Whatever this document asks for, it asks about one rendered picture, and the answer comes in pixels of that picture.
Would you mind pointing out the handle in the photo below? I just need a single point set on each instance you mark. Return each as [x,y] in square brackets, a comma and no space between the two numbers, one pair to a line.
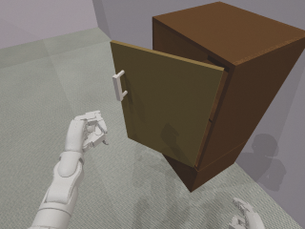
[117,86]

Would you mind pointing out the right robot hand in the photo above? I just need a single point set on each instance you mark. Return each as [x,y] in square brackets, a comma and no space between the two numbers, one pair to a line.
[252,220]

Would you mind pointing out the left robot hand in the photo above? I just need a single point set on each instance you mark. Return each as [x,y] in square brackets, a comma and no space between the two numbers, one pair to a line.
[80,139]

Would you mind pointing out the left robot forearm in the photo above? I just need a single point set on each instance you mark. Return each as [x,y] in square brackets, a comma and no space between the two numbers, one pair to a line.
[56,208]

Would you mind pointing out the cupboard door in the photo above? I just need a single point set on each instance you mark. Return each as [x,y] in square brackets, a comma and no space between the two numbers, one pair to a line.
[169,99]

